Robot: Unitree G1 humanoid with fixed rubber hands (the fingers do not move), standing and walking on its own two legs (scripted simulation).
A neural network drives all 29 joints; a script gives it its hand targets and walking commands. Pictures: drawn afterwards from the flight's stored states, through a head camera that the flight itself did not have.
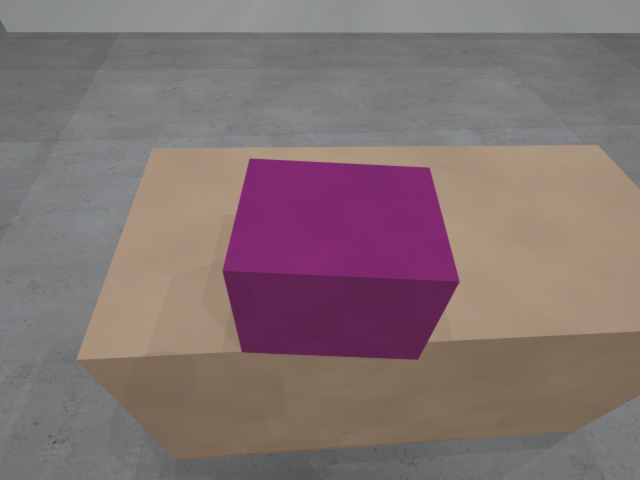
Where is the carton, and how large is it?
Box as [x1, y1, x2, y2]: [223, 159, 459, 359]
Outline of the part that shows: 249,159 223,267 223,274 242,351 417,359 459,281 429,168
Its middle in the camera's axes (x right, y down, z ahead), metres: +0.02 +0.03 +0.62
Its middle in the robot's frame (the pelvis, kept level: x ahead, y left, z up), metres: +0.43 -0.02 -0.01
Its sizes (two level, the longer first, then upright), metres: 0.286 0.222 0.218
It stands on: a pedestal, 0.66 m high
